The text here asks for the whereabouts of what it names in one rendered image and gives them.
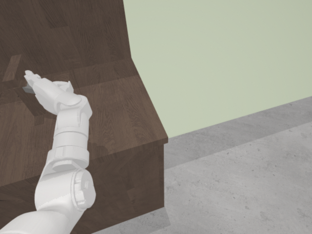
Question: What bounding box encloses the robot left upper arm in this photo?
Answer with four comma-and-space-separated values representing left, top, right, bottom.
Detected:
0, 168, 96, 234

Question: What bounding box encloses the robot left hand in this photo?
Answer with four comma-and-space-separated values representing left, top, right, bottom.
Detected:
24, 70, 74, 115

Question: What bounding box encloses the robot left forearm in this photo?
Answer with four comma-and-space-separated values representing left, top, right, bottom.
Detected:
35, 91, 92, 208

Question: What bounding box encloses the tap lever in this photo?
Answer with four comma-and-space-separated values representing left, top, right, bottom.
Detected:
22, 83, 35, 94

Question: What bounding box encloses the counter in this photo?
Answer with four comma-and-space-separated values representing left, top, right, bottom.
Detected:
0, 0, 168, 234

